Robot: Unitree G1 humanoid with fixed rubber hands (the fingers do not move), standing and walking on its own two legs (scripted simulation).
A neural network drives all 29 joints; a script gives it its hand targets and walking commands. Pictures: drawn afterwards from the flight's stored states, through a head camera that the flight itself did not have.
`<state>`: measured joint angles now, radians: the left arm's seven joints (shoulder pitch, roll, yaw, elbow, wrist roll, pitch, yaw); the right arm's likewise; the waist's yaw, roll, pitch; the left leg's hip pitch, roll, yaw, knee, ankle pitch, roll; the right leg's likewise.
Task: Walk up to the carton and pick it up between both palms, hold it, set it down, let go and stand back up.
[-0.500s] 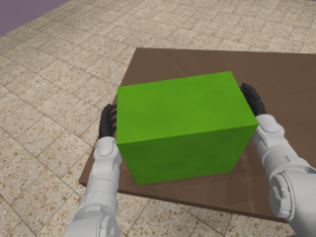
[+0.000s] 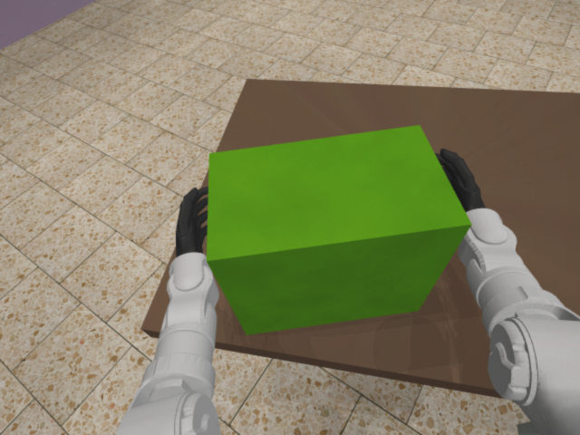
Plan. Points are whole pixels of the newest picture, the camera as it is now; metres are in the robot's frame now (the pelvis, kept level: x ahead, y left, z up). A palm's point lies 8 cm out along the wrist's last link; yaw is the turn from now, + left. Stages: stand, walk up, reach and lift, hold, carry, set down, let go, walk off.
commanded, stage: set down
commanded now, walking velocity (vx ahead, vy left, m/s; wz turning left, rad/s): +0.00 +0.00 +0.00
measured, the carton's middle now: (324, 240) +0.41 +0.05 +0.00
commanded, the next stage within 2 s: none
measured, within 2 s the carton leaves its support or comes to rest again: neither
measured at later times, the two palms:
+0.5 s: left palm (190, 246) +0.35 +0.23 +0.04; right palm (462, 205) +0.46 -0.14 +0.05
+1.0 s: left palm (147, 253) +0.33 +0.30 +0.03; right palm (501, 206) +0.46 -0.19 +0.05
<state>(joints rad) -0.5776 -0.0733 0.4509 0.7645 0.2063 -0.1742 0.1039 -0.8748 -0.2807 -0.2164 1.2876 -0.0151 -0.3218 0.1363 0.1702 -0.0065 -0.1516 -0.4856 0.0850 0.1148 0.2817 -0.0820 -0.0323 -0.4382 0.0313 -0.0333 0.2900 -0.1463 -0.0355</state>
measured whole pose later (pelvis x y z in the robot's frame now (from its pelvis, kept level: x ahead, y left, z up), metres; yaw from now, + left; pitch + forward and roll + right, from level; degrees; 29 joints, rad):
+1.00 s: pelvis -0.03 -0.01 -0.02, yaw +2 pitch +24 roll -1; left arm -0.73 0.26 0.04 1.06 -0.27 -0.16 0.09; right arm -0.97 -0.55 0.31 1.42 0.57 -0.24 0.19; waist 0.21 0.00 -0.28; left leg -0.80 0.10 0.04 0.55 -0.15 -0.04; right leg -0.73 0.04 -0.07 0.55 -0.23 -0.05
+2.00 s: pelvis -0.02 +0.00 +0.00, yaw +5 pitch +11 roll +0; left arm -0.58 0.27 0.14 0.37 -0.22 0.46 0.13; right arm -0.79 -0.70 0.15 0.91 0.58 0.14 0.22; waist 0.14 0.02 -0.10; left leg -0.45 0.05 -0.01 0.34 -0.08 -0.04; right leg -0.38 0.03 -0.07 0.36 -0.18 -0.04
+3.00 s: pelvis -0.01 +0.00 +0.00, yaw +2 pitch +5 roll +1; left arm -0.03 0.13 0.08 0.19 -0.12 0.16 0.16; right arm -0.22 -0.63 0.10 0.72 0.55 -0.16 0.28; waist 0.08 -0.01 -0.08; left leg -0.31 0.05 0.02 0.36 -0.14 -0.04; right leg -0.27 0.04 0.01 0.41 -0.23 -0.04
